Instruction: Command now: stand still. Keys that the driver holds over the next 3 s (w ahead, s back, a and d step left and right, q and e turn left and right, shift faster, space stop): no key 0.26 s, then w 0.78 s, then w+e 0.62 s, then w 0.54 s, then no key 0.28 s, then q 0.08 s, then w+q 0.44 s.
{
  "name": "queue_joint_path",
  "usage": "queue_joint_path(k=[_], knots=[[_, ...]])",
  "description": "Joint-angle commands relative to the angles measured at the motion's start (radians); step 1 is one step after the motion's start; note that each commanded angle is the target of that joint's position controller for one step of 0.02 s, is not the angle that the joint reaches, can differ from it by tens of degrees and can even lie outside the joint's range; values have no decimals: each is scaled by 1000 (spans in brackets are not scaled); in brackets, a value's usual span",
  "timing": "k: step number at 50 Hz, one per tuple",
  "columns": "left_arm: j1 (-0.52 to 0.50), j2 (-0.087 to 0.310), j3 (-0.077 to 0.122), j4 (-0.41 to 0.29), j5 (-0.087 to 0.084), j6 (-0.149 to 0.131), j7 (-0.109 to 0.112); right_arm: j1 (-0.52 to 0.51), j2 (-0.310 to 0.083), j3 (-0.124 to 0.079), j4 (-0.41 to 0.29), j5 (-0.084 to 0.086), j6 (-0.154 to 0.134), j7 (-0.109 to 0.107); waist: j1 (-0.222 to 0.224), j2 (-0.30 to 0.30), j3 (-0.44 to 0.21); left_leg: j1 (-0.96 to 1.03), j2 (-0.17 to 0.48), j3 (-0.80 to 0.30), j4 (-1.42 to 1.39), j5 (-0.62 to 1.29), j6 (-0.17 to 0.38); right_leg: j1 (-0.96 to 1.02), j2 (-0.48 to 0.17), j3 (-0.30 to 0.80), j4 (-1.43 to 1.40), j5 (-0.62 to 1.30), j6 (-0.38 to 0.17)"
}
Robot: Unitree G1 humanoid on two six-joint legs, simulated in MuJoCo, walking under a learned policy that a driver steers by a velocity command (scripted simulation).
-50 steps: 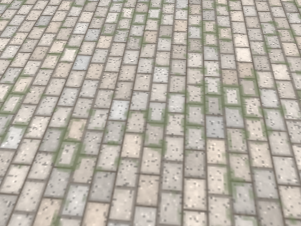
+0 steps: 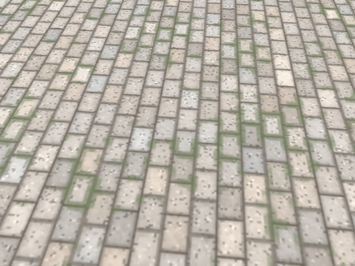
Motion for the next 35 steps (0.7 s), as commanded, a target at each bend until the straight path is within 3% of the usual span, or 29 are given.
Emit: queue_joint_path(k=[1, 13, 15, 17, 18, 19, 20, 21, 22, 23, 24, 25, 26, 27, 28, 29, 31, 32, 35], knots=[[31, 106, 15, -14, 0, -5, 4, 43, -103, -18, -15, 1, -8, -4, 0, 4, 9, -78, 32, -23, -107, 154, 8, 36, 9, -20, -54, 143, -18], [62, 84, 5, 9, -1, -5, 4, 74, -85, -8, 38, 3, -6, -7, -4, 2, 20, -84, 27, -12, -107, 135, 4, 21, 16, -26, -55, 129, -23], [84, 66, 1, 21, -5, -3, 6, 94, -89, -11, 53, 8, 0, -12, -7, 23, 12, -91, 14, -13, -130, -143, 21, 7, 57, -70, -21, -90, -30], [67, 70, 3, 4, -9, -12, 6, 95, -138, -26, 42, 19, 2, -18, -19, 78, 83, -151, 69, -105, -185, -465, 79, -104, 89, -103, 68, -317, -53], [45, 56, -1, -13, -9, -27, 0, 118, -159, -34, 42, 24, -5, -17, -34, 121, 113, -151, 134, -197, -233, -547, 118, -164, 88, -111, 133, -305, -60], [37, 32, -7, -25, -11, -45, -9, 137, -188, -45, 44, 30, -13, -15, -40, 182, 121, -137, 219, -313, -287, -585, 165, -201, 78, -123, 229, -233, -63], [30, 27, -8, -35, -14, -64, -19, 137, -199, -52, 42, 34, -21, -14, -41, 201, 141, -166, 284, -402, -321, -572, 207, -206, 43, -95, 294, -194, -77], [41, 28, -7, -38, -22, -80, -30, 106, -188, -51, 30, 32, -27, -12, -20, 193, 155, -183, 302, -417, -326, -534, 218, -202, 23, -82, 294, -204, -97], [76, 19, -9, -33, -29, -92, -38, 59, -178, -49, 15, 36, -30, -8, 12, 188, 163, -210, 288, -378, -301, -487, 202, -146, 15, -86, 199, -218, -120], [155, 17, -5, -6, -31, -101, -43, -1, -164, -45, -5, 43, -29, -4, 60, 159, 154, -273, 233, -292, -249, -418, 162, 5, 27, -97, 43, -171, -135], [237, 38, 6, 30, -23, -105, -44, -33, -144, -40, -23, 43, -31, -2, 86, 91, 133, -324, 153, -190, -131, -292, 122, 136, 40, -73, -40, -95, -127], [364, 104, 26, 59, -16, -106, -43, -46, -81, -23, -36, 29, -41, 4, 118, -107, 58, -408, 47, -31, 187, -150, 61, 281, -113, 165, -153, -149, -155], [476, 248, 55, 67, -14, -116, -59, -47, -52, -19, -81, 34, -60, -3, 131, -347, 13, -577, -45, 44, 448, -241, 31, 359, -325, 599, -323, -309, -294], [397, 181, 32, 46, 2, -130, -63, -48, -94, -28, -80, 52, -75, -1, 82, -214, 61, -636, 11, -48, 638, -249, 46, 296, -374, 695, -351, -373, -332], [315, 124, 18, 12, -4, -139, -62, -42, -97, -29, -73, 59, -87, 10, 48, -130, 121, -685, 58, -69, 702, -147, 67, 264, -342, 578, -344, -342, -306], [266, 106, 11, -10, -8, -141, -66, -28, -92, -31, -56, 50, -95, 18, 30, -100, 114, -683, 91, -49, 695, -54, 78, 259, -286, 451, -346, -263, -270], [259, 63, -4, -21, -8, -130, -67, -77, -125, -50, -63, 30, -105, 28, 30, -86, 99, -661, 132, -13, 606, 69, 72, 273, -211, 261, -353, -12, -214], [291, 47, -10, -15, -3, -123, -62, -87, -114, -51, -64, 28, -103, 36, 36, -102, 79, -638, 133, 12, 575, 101, 61, 283, -183, 196, -351, 95, -206], [333, 79, -9, -21, 4, -106, -42, -183, -58, -37, -101, 27, -92, 48, 50, -85, 73, -631, 124, 59, 435, 168, 18, 266, -164, 103, -358, 268, -223]])
Next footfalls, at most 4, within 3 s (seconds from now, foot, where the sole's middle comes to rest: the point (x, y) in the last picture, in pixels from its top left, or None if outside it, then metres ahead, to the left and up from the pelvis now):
0.94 left None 0.42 0.10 -0.77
1.52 right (223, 217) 0.72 -0.15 -0.77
2.02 left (197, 151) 1.06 -0.05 -0.77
2.48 right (254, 131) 1.19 -0.34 -0.77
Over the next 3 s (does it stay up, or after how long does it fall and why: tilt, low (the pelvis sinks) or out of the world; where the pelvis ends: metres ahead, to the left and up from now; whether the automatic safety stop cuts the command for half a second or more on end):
stays up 1.19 -0.17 0.00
